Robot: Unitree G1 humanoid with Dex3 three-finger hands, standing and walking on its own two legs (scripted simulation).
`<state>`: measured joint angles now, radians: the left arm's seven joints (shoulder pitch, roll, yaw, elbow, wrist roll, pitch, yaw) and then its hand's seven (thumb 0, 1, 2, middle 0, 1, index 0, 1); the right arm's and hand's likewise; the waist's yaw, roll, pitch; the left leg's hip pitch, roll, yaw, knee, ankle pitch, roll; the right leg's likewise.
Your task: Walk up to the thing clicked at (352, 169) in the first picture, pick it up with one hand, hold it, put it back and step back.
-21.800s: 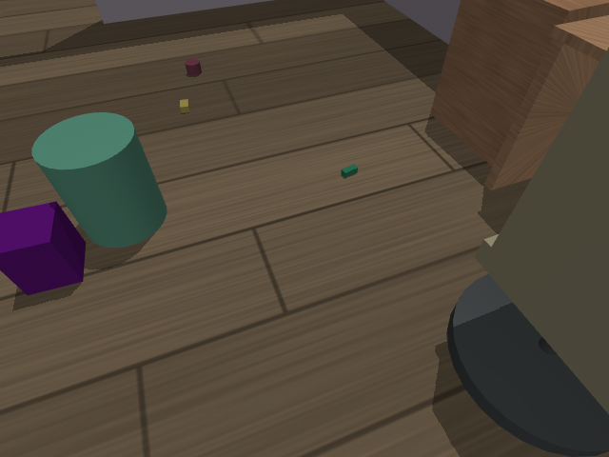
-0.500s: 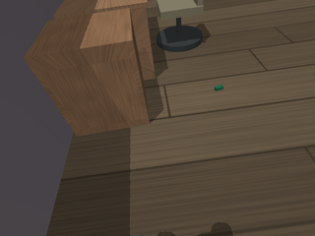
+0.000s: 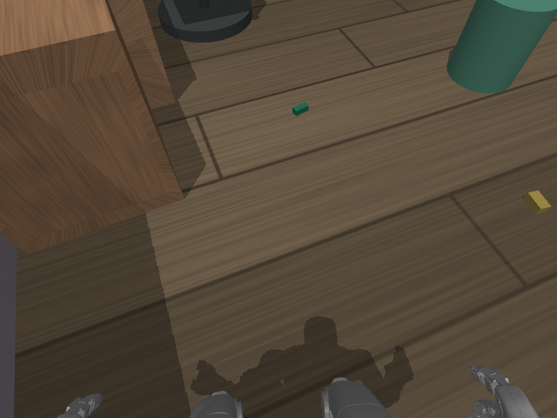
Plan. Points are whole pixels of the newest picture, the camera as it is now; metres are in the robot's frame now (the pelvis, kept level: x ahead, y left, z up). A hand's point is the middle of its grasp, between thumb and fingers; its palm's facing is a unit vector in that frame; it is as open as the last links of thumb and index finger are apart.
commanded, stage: walk up
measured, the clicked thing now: (300, 109) +1.52 -0.12 -0.73
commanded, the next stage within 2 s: stand in 1.16 s
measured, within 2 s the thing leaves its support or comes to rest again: neither
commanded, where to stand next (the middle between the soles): +0.05 +0.01 m, yaw -14 degrees
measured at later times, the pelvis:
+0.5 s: pelvis -0.02 +0.01 -0.01, yaw -10 degrees
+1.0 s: pelvis -0.03 +0.01 +0.01, yaw -14 degrees
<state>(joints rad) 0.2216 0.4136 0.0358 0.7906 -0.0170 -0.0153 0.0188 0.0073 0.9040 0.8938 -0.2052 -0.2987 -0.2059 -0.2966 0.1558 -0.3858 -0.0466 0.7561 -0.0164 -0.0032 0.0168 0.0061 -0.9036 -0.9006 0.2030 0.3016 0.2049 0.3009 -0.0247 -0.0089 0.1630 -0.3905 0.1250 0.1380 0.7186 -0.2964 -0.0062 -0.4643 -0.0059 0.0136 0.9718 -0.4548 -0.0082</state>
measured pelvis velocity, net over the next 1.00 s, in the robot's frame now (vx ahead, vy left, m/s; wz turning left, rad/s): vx -0.03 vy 0.01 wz -0.24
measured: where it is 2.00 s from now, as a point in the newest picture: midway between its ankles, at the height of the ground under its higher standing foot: outside the picture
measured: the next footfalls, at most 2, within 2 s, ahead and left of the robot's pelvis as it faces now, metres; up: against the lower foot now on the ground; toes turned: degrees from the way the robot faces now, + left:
right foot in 0.06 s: +0.02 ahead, -0.14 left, +0.00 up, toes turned -8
left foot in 0.44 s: +0.03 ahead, +0.13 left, +0.00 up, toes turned -7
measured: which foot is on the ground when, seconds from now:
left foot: down 0.00-0.10, up 0.12-0.42, down 0.44-1.00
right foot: up 0.00-0.04, down 0.06-1.00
